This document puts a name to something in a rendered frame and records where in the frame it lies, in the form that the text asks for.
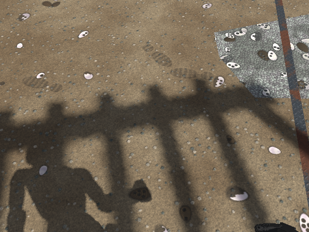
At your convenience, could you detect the robot right hand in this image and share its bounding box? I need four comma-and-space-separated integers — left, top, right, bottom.
254, 222, 298, 232

